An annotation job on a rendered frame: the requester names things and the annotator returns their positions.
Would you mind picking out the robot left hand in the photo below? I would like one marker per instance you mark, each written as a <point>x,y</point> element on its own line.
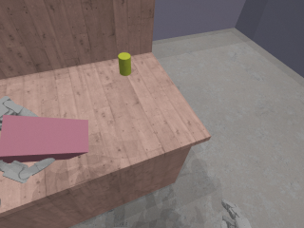
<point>18,171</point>

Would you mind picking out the robot right hand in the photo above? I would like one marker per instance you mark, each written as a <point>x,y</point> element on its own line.
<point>236,214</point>

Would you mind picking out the table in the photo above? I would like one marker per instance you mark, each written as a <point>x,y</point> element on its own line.
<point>60,59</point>

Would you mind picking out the sponge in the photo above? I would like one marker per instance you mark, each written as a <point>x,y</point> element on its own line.
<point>33,139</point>

